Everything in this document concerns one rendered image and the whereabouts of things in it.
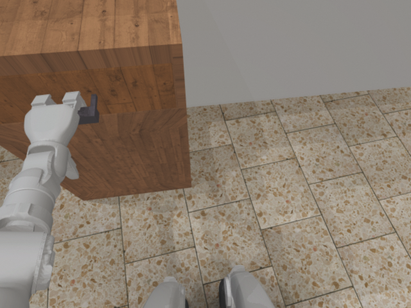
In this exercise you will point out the left robot upper arm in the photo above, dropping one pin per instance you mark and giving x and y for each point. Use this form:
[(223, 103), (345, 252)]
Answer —
[(26, 264)]

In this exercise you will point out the drawer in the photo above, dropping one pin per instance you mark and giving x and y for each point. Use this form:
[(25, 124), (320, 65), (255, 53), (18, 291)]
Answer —
[(119, 89)]

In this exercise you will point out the handle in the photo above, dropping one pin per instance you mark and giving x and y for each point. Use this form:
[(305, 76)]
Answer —
[(89, 114)]

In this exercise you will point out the cabinet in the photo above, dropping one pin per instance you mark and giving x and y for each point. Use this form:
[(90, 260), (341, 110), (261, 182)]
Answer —
[(125, 153)]

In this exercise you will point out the robot shin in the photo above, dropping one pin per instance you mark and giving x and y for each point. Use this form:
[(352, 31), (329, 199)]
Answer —
[(236, 268), (170, 279)]

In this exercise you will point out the left robot forearm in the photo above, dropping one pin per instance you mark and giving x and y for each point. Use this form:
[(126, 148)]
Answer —
[(30, 200)]

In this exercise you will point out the robot left hand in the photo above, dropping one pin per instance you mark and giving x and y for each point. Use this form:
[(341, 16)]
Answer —
[(47, 121)]

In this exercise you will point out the left robot shin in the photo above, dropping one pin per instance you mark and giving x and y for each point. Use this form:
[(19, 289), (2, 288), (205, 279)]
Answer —
[(170, 279)]

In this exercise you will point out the right robot shin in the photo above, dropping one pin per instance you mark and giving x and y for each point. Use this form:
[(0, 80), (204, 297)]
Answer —
[(236, 268)]

